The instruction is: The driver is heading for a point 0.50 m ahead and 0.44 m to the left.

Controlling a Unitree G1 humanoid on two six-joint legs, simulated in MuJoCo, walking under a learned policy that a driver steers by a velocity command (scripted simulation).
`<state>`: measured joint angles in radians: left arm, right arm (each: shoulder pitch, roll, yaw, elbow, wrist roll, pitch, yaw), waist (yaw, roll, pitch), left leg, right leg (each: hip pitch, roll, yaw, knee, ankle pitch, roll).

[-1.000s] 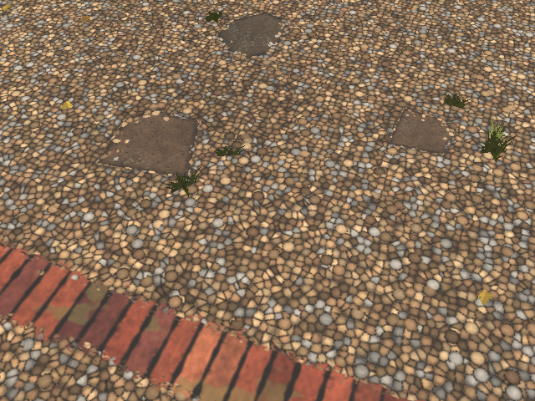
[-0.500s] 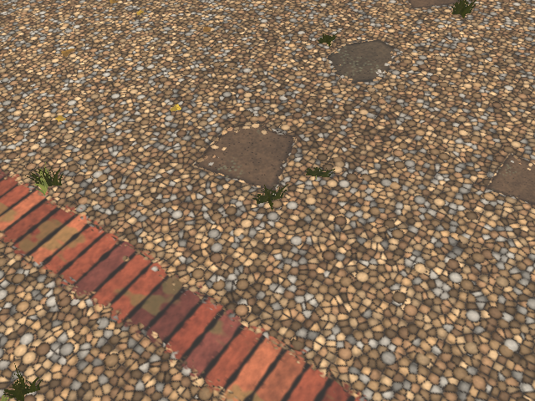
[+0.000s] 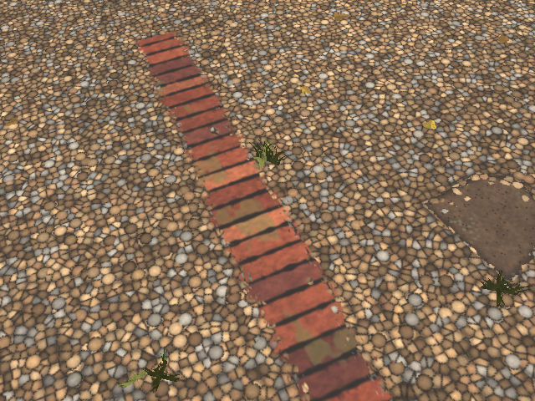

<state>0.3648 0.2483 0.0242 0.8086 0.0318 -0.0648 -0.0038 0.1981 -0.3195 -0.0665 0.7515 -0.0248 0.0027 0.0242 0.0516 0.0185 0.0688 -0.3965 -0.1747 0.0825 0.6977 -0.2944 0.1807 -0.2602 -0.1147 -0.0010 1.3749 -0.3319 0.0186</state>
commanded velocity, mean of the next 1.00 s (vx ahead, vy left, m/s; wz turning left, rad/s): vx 0.40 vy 0.00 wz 1.00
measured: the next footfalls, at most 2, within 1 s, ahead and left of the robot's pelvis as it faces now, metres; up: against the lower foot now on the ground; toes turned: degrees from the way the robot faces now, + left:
right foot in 0.32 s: +0.56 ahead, -0.06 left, +0.00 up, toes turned +19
left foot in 0.74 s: +0.59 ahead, +0.23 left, +0.00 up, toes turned +42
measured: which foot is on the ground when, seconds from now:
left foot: down 0.00-0.30, up 0.32-0.72, down 0.74-1.00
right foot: up 0.00-0.30, down 0.32-0.74, up 0.76-1.00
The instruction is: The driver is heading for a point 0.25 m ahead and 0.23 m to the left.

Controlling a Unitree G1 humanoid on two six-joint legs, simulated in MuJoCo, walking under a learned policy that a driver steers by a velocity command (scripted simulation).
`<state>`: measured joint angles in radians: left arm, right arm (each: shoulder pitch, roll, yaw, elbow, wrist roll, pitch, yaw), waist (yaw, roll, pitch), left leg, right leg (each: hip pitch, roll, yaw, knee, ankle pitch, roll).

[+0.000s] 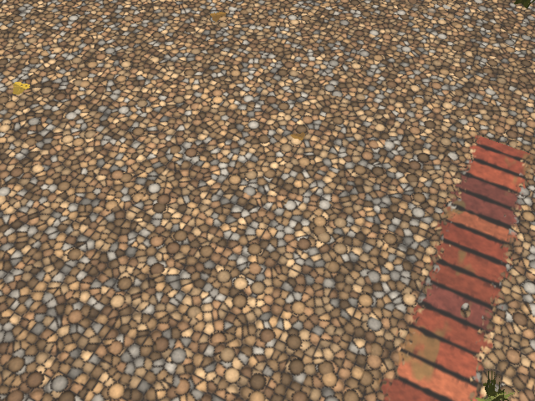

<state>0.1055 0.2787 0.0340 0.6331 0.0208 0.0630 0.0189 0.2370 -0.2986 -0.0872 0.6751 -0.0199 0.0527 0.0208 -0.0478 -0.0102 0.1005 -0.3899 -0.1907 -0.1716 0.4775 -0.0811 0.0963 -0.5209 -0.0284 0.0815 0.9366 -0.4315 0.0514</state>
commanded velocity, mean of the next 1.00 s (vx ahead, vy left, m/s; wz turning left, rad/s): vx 0.33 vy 0.00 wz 0.50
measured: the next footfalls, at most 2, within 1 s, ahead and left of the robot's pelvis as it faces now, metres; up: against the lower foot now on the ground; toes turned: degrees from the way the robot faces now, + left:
right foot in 0.16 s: +0.11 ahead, -0.13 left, +0.00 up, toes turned +17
left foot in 0.60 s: +0.00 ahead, +0.08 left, +0.00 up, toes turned +26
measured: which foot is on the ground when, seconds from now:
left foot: down 0.00-0.16, up 0.18-0.58, down 0.60-1.00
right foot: up 0.00-0.14, down 0.16-0.60, up 0.62-0.98, down 1.00-1.00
